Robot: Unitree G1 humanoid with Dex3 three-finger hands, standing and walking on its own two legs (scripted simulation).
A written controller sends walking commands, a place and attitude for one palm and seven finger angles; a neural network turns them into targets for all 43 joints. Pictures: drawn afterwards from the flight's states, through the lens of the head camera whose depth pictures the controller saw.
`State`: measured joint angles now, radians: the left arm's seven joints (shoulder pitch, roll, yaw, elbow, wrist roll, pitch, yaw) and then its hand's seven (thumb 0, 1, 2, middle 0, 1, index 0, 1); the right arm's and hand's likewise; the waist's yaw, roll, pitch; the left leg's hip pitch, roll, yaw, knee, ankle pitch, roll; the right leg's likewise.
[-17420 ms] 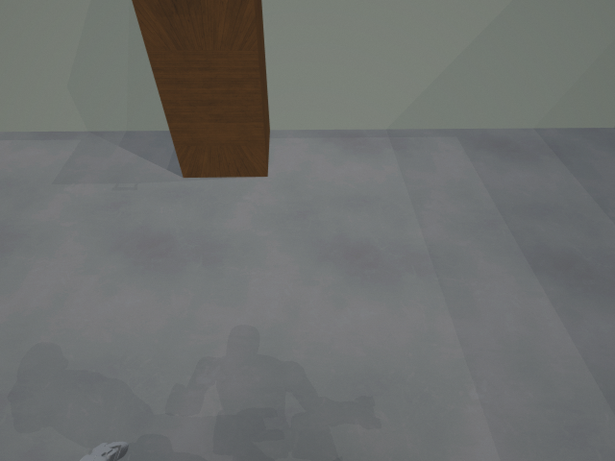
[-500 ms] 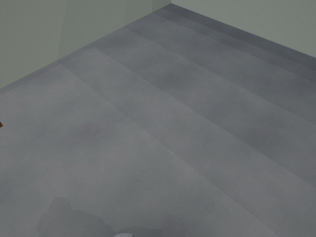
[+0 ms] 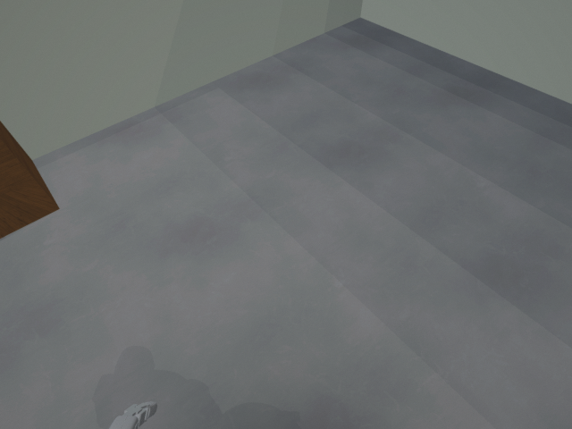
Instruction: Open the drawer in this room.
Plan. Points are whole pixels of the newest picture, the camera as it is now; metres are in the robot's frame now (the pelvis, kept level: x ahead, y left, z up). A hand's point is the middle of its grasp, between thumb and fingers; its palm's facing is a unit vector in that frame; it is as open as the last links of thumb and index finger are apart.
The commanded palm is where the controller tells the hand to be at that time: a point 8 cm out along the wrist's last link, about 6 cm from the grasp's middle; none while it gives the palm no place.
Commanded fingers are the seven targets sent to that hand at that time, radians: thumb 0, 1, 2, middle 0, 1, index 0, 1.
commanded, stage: turn or walk to find it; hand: left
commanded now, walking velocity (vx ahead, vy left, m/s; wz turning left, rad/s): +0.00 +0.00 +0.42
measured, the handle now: out of the picture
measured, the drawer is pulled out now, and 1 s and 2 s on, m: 0.00 0.00 0.00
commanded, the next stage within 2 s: stand and wait in 1.74 s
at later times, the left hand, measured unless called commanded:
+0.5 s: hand out of the picture -0.06 +0.22 -0.18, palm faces +0.30 -0.93 -0.22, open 7.4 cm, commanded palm none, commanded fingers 0.00 0.90 0.90 -0.20 -0.30 -0.20 -0.30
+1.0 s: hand out of the picture -0.02 +0.23 -0.14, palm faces +0.41 -0.88 -0.26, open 7.4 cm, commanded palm none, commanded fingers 0.00 0.90 0.90 -0.20 -0.30 -0.20 -0.30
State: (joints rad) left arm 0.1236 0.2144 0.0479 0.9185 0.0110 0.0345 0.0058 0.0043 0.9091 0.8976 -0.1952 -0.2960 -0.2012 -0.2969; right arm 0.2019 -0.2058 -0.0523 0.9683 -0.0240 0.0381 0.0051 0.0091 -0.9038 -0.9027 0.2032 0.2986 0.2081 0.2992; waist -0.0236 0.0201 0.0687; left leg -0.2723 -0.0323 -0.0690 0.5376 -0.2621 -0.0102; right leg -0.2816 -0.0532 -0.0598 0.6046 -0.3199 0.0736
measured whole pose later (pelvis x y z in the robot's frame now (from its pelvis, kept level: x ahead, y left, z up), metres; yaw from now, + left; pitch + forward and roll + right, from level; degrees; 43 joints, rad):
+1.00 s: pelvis -0.05 +0.00 +0.00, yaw +25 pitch +0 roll +1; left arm 0.10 0.20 0.05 0.92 0.01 0.04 0.01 0.00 0.91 0.90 -0.20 -0.30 -0.20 -0.30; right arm 0.24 -0.20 -0.05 0.98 -0.03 0.04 0.00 0.01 -0.90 -0.90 0.20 0.30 0.21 0.30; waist -0.04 0.03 0.06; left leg -0.29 -0.06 -0.09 0.50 -0.21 0.01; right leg -0.29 -0.04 -0.04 0.65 -0.36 0.07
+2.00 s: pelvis -0.07 -0.04 +0.00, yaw +48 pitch -1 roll +1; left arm 0.21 0.19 0.04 0.95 0.04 -0.01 -0.02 0.00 0.91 0.90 -0.20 -0.30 -0.20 -0.30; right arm 0.28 -0.21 -0.06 1.01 -0.03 0.03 0.00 0.01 -0.91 -0.90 0.20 0.30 0.21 0.30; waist -0.01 0.06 0.01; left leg -0.33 -0.02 -0.07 0.74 -0.43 0.01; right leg -0.23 -0.03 -0.11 0.59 -0.35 0.00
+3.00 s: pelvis +0.17 +0.27 -0.01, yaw +50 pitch +0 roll +1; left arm 0.06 0.20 0.06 0.93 0.03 -0.02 -0.03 0.00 0.91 0.90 -0.19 -0.30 -0.20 -0.30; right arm 0.41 -0.17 -0.06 1.11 -0.03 -0.07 0.00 0.00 -0.92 -0.90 0.20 0.30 0.20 0.30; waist -0.05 0.01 0.06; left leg 0.05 0.04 0.19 0.40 -0.43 -0.02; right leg -0.49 -0.11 -0.12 0.62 -0.16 0.00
